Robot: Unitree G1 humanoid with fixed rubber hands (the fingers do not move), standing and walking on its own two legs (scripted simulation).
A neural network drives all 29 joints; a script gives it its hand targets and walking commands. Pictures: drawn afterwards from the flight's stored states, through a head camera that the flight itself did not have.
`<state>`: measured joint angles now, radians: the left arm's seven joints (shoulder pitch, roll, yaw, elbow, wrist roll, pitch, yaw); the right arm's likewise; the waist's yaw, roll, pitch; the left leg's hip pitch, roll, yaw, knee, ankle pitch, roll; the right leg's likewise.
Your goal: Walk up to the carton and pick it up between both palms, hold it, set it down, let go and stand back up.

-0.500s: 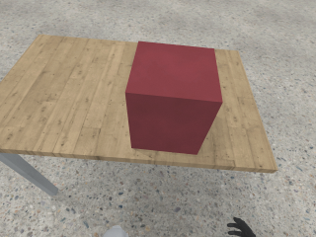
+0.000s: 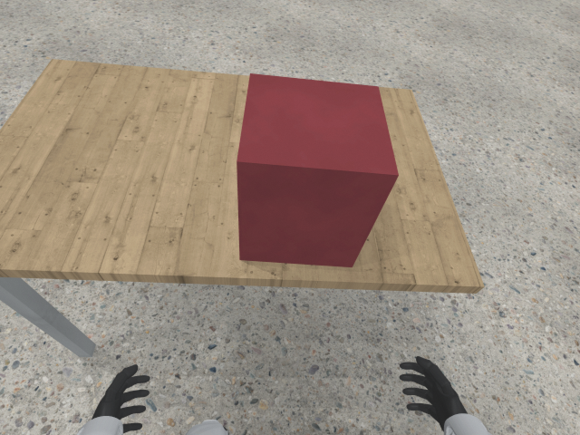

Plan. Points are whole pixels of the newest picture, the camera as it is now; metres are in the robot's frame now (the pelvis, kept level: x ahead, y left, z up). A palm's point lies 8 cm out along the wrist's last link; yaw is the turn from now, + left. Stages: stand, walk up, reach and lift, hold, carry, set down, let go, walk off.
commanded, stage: reach and lift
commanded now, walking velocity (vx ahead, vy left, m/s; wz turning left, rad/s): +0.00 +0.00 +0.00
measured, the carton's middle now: (305, 178) +0.52 -0.02 +0.02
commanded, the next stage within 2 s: none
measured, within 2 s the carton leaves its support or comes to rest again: neither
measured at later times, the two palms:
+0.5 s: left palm (129, 376) +0.21 +0.21 -0.06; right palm (459, 378) +0.21 -0.23 -0.03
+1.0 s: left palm (135, 347) +0.24 +0.21 -0.03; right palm (453, 349) +0.25 -0.23 -0.02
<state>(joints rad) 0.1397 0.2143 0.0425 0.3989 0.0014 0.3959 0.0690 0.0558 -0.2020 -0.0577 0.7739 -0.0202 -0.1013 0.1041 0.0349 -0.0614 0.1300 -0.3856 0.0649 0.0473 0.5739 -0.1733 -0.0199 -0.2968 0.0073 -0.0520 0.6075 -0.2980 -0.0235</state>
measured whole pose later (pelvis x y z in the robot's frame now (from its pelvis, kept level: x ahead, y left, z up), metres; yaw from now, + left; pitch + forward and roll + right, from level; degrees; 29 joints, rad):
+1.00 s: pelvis +0.06 -0.01 +0.02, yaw -1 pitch -1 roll +1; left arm 0.22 0.16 0.00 0.49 -0.09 -0.19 0.05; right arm 0.15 -0.22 0.02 0.67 0.15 -0.38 0.05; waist 0.03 -0.03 0.02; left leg -0.17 0.05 0.06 0.34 -0.15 -0.03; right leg -0.08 0.01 -0.02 0.36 -0.26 -0.02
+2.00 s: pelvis +0.04 +0.00 +0.02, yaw -3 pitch +2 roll +0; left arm -0.33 0.14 0.06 0.46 -0.09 0.11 0.11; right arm -0.39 -0.31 0.06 0.71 0.32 -0.10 0.01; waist 0.03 -0.03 -0.01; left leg -0.25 0.05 0.06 0.33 -0.12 -0.03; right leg -0.19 0.03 0.02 0.36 -0.21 -0.02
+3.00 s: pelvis +0.03 +0.00 +0.01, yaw -4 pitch +16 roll -1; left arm -1.10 0.28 0.02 1.02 -0.23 0.23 0.12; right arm -1.15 -0.43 0.10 1.22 0.42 0.12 0.00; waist 0.08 -0.01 -0.16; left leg -0.56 0.07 0.04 0.39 -0.10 -0.03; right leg -0.48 0.05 0.01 0.37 -0.17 -0.01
